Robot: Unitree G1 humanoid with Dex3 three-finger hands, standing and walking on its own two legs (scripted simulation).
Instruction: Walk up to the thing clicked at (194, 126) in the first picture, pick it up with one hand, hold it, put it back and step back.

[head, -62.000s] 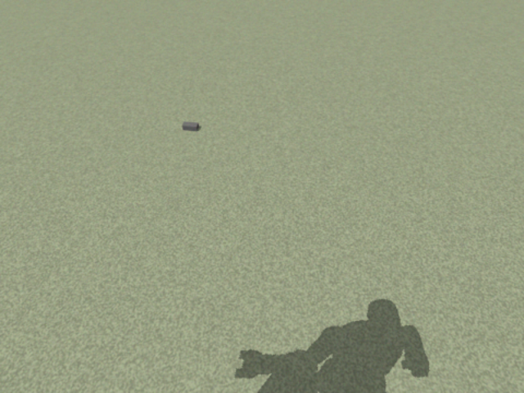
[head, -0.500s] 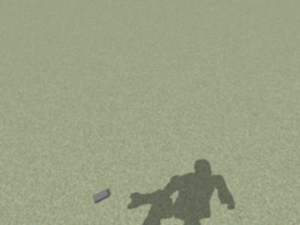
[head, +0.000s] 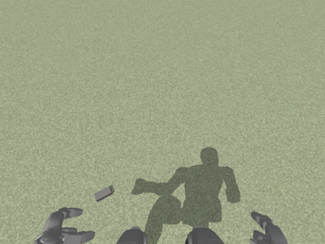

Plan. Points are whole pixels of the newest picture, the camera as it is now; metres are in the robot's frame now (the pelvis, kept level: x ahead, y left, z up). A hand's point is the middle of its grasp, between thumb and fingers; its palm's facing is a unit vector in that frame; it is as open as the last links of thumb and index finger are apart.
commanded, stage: rise first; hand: left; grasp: from above
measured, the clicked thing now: (103, 193) +0.38 +0.35 -0.72
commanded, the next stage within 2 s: none
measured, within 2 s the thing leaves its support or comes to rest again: neither
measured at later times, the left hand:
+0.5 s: hand out of the picture +0.13 +0.28 -0.23, palm faces -0.17 -0.82 -0.55, open 11.5 cm
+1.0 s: hand (80, 217) +0.23 +0.35 -0.43, palm faces -0.34 -0.29 -0.89, open 12.9 cm
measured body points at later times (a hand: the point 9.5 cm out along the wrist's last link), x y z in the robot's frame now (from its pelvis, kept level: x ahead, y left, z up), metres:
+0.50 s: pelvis -0.01 +0.01 -0.09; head +0.11 +0.03 +0.35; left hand +0.14 +0.32 -0.19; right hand +0.18 -0.23 -0.18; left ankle +0.01 +0.12 -0.71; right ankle +0.01 -0.14 -0.71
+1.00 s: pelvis -0.07 -0.01 -0.29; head +0.14 +0.01 +0.10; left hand +0.24 +0.36 -0.38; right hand +0.12 -0.27 -0.43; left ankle +0.01 +0.12 -0.71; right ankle +0.01 -0.14 -0.71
